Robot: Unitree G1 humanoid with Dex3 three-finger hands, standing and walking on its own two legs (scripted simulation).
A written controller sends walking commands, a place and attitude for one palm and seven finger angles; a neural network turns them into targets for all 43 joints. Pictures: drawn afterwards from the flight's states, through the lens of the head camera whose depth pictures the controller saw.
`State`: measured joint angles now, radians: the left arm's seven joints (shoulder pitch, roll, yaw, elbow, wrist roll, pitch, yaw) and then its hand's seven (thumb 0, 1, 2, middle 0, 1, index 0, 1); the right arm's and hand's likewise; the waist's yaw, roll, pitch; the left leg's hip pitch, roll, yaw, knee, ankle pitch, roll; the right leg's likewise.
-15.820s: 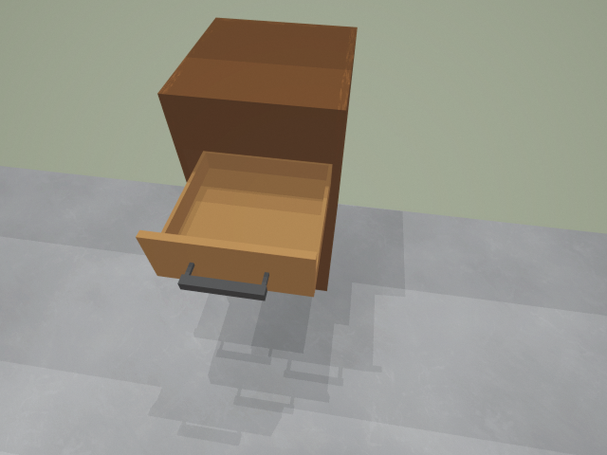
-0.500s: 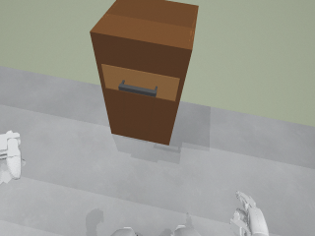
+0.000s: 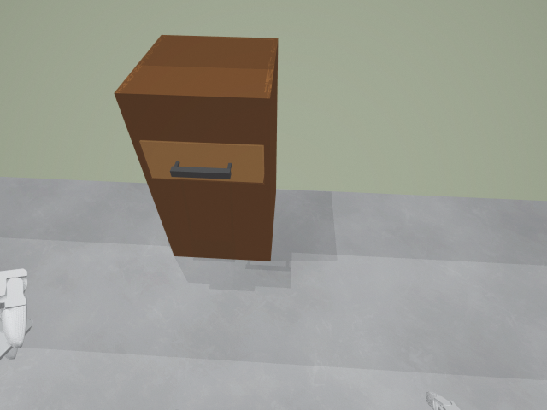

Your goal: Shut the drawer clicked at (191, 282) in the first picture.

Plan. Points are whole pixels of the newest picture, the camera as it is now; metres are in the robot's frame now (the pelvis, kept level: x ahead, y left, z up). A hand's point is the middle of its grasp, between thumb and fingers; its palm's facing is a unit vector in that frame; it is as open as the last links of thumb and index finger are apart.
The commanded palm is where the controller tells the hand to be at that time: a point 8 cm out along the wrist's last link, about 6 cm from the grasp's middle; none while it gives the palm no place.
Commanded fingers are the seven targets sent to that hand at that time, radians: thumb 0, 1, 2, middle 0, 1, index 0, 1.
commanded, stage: stop stepping back and stand still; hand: left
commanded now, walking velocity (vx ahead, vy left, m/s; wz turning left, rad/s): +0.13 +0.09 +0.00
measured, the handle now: (202, 168) +0.86 +0.27 -0.22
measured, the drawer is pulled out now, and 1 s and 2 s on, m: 0.00 0.00 0.00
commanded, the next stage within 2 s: let the arm hang, fingers relaxed in 0.70 s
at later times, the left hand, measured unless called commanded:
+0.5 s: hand out of the picture +0.13 +0.28 +0.15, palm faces +0.44 -0.79 -0.43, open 3.3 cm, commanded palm +0.07 +0.31 +0.18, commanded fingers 0.00 0.90 0.90 -1.40 -1.60 -1.40 -1.60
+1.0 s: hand out of the picture +0.08 +0.25 -0.11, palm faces +0.07 -0.94 -0.33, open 3.1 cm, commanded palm none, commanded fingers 0.00 0.90 0.90 -0.96 -1.12 -0.96 -1.12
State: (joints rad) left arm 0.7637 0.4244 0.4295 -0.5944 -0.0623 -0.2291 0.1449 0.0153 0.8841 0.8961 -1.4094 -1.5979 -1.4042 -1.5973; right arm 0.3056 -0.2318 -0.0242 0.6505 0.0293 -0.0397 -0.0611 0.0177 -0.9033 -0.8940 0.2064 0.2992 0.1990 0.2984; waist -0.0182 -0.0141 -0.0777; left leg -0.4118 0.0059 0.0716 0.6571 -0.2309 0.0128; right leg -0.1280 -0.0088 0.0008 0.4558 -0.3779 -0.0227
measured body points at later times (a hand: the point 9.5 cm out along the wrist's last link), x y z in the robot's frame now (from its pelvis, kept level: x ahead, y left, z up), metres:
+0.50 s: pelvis -0.05 +0.02 +0.00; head -0.05 +0.02 +0.45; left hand +0.10 +0.32 +0.18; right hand +0.12 -0.19 -0.09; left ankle +0.01 +0.12 -0.74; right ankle -0.09 -0.10 -0.74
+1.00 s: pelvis -0.05 +0.03 -0.01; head -0.05 +0.01 +0.44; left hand +0.07 +0.30 -0.09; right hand +0.09 -0.23 -0.13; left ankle +0.01 +0.12 -0.74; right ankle -0.09 -0.10 -0.74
